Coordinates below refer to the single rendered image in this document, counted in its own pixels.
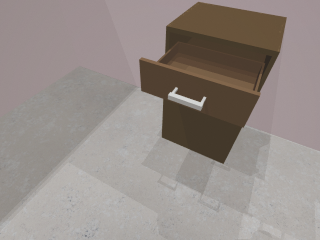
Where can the handle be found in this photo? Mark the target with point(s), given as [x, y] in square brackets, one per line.
[186, 101]

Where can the cabinet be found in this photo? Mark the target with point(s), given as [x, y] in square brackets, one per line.
[248, 34]

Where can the drawer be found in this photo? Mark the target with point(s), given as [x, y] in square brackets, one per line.
[229, 83]

